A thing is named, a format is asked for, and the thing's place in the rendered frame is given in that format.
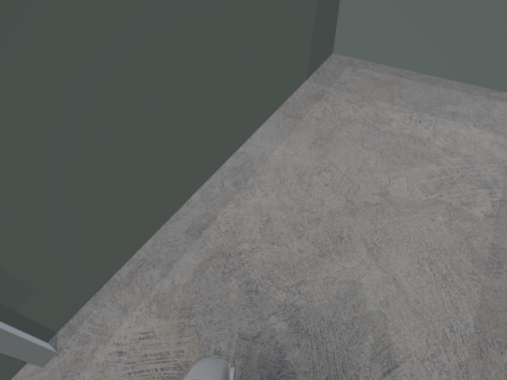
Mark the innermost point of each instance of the robot left thigh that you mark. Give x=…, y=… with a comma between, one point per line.
x=211, y=369

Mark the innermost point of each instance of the panel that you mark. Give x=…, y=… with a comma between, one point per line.
x=22, y=346

